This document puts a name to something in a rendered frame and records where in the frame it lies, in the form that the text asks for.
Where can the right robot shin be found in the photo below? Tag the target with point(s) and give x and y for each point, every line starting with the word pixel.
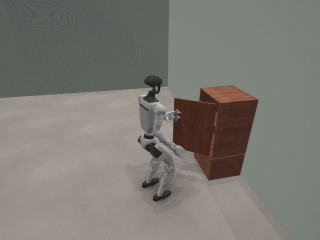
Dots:
pixel 165 180

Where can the cupboard door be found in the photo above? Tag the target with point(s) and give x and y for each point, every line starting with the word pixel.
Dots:
pixel 194 129

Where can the right robot upper arm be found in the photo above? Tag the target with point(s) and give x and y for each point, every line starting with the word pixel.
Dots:
pixel 160 112

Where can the robot left hand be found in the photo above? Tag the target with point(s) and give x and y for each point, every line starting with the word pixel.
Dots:
pixel 168 115

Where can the right robot forearm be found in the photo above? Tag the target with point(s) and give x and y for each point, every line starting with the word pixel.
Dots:
pixel 163 139

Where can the robot right foot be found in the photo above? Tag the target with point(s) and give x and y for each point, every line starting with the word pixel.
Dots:
pixel 165 194

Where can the robot right hand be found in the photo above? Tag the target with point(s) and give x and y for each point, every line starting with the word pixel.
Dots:
pixel 178 151

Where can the handle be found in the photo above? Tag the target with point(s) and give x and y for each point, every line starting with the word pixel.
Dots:
pixel 176 115

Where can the left robot upper arm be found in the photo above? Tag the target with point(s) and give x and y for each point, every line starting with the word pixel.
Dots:
pixel 139 99

